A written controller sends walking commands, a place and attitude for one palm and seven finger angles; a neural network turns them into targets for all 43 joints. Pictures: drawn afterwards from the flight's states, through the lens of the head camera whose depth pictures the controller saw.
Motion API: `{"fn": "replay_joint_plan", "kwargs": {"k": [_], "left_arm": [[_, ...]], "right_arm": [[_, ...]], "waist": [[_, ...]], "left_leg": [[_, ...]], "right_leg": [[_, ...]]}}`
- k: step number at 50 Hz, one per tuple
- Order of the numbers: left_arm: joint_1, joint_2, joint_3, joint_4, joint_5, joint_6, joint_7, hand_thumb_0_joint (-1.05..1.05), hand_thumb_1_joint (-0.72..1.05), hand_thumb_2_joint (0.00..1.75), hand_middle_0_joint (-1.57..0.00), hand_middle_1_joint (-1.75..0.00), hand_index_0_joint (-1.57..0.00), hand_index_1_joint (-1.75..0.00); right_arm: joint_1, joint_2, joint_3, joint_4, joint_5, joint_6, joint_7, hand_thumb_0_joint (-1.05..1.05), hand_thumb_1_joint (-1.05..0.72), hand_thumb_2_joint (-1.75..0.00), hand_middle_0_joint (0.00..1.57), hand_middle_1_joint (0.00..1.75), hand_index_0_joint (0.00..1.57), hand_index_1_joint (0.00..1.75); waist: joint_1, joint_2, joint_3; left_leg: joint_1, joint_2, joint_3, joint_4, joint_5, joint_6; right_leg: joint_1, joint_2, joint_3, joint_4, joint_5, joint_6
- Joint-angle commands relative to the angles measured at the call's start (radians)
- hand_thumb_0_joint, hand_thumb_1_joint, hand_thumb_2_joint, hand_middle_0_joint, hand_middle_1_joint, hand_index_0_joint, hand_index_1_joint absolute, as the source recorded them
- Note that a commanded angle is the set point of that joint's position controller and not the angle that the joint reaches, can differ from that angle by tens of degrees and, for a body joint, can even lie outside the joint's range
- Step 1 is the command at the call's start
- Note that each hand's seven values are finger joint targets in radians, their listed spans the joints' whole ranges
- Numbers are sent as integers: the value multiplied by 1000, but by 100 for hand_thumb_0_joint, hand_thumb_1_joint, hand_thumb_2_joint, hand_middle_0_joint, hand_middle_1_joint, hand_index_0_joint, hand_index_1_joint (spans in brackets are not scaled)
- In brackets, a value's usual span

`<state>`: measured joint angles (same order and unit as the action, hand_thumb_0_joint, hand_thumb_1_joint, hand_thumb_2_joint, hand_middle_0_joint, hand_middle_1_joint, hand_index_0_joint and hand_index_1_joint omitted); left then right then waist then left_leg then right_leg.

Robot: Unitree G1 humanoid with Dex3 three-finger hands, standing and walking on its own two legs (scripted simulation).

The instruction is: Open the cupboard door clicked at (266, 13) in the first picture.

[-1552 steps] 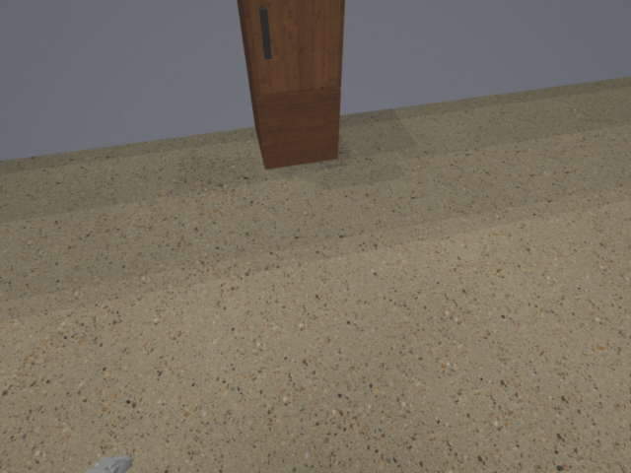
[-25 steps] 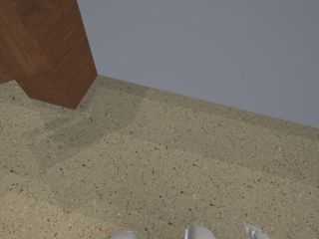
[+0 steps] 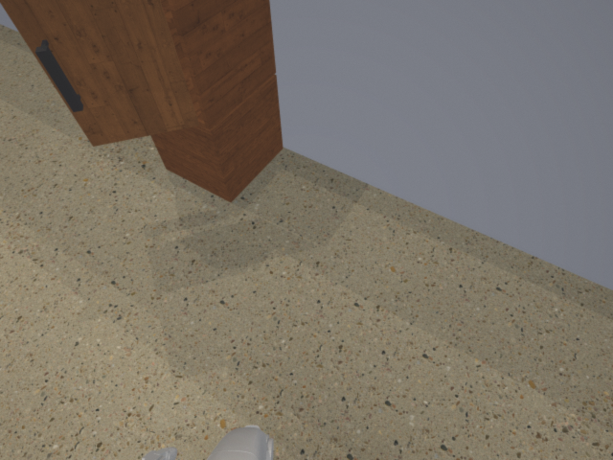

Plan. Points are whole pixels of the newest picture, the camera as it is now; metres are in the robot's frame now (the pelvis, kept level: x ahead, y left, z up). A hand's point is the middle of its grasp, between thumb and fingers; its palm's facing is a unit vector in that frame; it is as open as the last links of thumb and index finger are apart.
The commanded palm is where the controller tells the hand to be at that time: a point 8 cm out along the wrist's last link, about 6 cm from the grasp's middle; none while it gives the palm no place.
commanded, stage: turn to face it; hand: left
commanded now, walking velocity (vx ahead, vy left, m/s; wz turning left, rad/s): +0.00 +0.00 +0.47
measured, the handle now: (61, 76) +0.98 +0.69 -0.09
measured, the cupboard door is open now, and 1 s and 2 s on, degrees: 49 49 49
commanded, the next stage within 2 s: take the last steps up to it in 0.54 s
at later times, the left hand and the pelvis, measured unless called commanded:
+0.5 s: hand out of the picture +0.06 +0.24 -0.17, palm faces +0.21 -0.95 -0.22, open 7.4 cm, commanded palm none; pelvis +0.01 +0.03 +0.00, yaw +11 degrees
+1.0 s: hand out of the picture -0.05 +0.17 -0.16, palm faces +0.43 -0.87 -0.24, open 7.3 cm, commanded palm none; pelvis +0.04 +0.02 +0.01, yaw +22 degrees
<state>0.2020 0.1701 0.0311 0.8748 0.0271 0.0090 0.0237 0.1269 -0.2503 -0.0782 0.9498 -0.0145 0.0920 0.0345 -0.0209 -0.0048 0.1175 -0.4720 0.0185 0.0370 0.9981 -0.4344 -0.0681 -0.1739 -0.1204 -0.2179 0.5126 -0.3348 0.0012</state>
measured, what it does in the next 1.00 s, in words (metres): steps on the spot, turning left: left foot, then right foot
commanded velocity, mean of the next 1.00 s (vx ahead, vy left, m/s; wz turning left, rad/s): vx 0.11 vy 0.05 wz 0.25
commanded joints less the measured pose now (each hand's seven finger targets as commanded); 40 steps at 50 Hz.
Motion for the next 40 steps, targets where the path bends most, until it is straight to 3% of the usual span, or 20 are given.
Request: {"fn": "replay_joint_plan", "kwargs": {"k": [1,3,5,6,7,8,10,11,14,20,24,27,29,30,31,32,33,34,37,40], "left_arm": [[95,234,72,-33,1,-21,9,0,90,90,-20,-30,-20,-30],[96,241,76,-19,4,-20,6,0,90,90,-20,-30,-20,-30],[62,254,81,-23,-8,-20,-1,0,90,90,-20,-30,-20,-30],[48,228,78,-40,-16,-18,-6,0,90,90,-20,-30,-20,-30],[12,148,50,-87,-22,-13,-13,0,90,90,-20,-30,-20,-30],[-43,169,43,-98,-11,8,5,0,90,90,-20,-30,-20,-30],[-68,160,47,-59,-15,14,6,0,90,90,-20,-30,-20,-30],[-53,160,50,-37,-13,19,-2,0,90,90,-20,-30,-20,-30],[18,143,49,6,-8,24,-15,0,90,90,-20,-30,-20,-30],[-15,128,41,3,-9,23,-13,0,90,90,-20,-30,-20,-30],[-62,115,34,-7,-12,19,-11,0,90,90,-20,-30,-20,-30],[-41,104,31,0,-17,14,-7,0,90,90,-20,-30,-20,-30],[9,108,33,18,-20,3,-4,0,90,90,-20,-30,-20,-30],[44,119,37,33,-21,-4,1,0,90,90,-20,-30,-20,-30],[74,165,44,44,-14,-15,7,0,90,90,-20,-30,-20,-30],[81,223,52,54,-4,-22,12,0,90,90,-20,-30,-20,-30],[82,235,49,42,-4,-21,10,0,90,90,-20,-30,-20,-30],[71,211,51,49,-7,-31,12,0,90,90,-20,-30,-20,-30],[70,156,42,54,-14,-48,1,0,90,90,-20,-30,-20,-30],[145,130,44,84,-9,-64,3,0,90,90,-20,-30,-20,-30]], "right_arm": [[-106,-31,2,-110,3,-43,-1,0,-90,-90,20,30,20,30],[-81,-33,3,-109,4,-51,-4,0,-90,-90,20,30,20,30],[14,-71,-5,-88,-2,-60,-9,0,-90,-90,20,30,20,30],[96,-147,-24,-74,-10,-72,-12,0,-90,-90,20,30,20,30],[175,-262,-52,-64,-15,-74,-20,0,-90,-90,20,30,20,30],[217,-254,-39,-44,-3,-65,-28,0,-90,-90,20,30,20,30],[116,-208,-29,-74,-8,-71,-53,0,-90,-90,20,30,20,30],[68,-178,-18,-83,-11,-73,-57,0,-90,-90,20,30,20,30],[31,-148,0,-84,-8,-87,-58,0,-90,-90,20,30,20,30],[90,-133,1,-50,-7,-90,-57,0,-90,-90,20,30,20,30],[113,-126,-4,-30,-12,-84,-56,0,-90,-90,20,30,20,30],[105,-128,-9,-27,-14,-78,-57,0,-90,-90,20,30,20,30],[93,-118,-10,-21,-8,-77,-57,0,-90,-90,20,30,20,30],[80,-107,-8,-22,-2,-77,-55,0,-90,-90,20,30,20,30],[88,-72,-4,-23,6,-79,-48,0,-90,-90,20,30,20,30],[93,-15,8,-32,11,-82,-41,0,-90,-90,20,30,20,30],[66,-33,1,-44,-1,-66,-39,0,-90,-90,20,30,20,30],[50,-43,-5,-29,-12,-57,-42,0,-90,-90,20,30,20,30],[71,-40,-7,13,-8,-57,-26,0,-90,-90,20,30,20,30],[31,-19,-5,11,-12,-58,-14,0,-90,-90,20,30,20,30]], "waist": [[71,-201,-136],[60,-215,-154],[-2,-164,-192],[-50,12,-258],[-88,328,-276],[-93,232,-291],[-56,207,-194],[-26,156,-153],[20,117,-171],[5,109,-176],[-11,147,-170],[-1,166,-186],[24,133,-201],[45,110,-209],[53,-4,-225],[47,-213,-200],[63,-193,-154],[56,-259,-113],[39,-163,-82],[59,-140,-63]], "left_leg": [[-9,-8,64,-195,-17,20],[63,-20,80,-302,5,37],[258,-32,88,-492,171,59],[470,99,-66,-563,447,119],[590,392,-444,-596,906,288],[524,412,-404,-588,868,323],[395,344,-345,-618,744,305],[328,299,-299,-641,677,282],[321,233,-202,-658,649,244],[359,222,-227,-670,645,248],[349,217,-252,-656,632,247],[314,208,-289,-628,633,244],[275,177,-291,-584,622,217],[217,147,-280,-553,536,183],[105,85,-223,-471,364,128],[-12,-53,-77,-338,65,59],[-24,-66,-67,-154,-149,47],[-89,-43,-91,-12,-147,45],[-170,-4,-81,162,35,27],[-207,22,-65,158,108,17]], "right_leg": [[183,-243,103,-68,728,-103],[170,-250,90,-19,738,-91],[72,-229,34,119,684,-38],[-111,-171,-6,309,457,18],[-391,-18,18,557,-314,82],[-372,-13,167,629,-358,63],[-403,-15,219,674,-254,68],[-375,-10,226,674,-184,68],[-335,9,209,634,-80,72],[-322,34,199,511,-60,79],[-256,58,188,366,-104,69],[-157,89,176,215,-104,54],[-37,104,165,39,19,47],[65,88,171,-89,119,41],[198,-21,277,-178,184,13],[221,-225,459,-213,307,-79],[130,-333,484,-238,397,-151],[115,-302,494,-228,501,-161],[184,-206,315,-208,509,-113],[202,-215,286,-240,446,-93]]}}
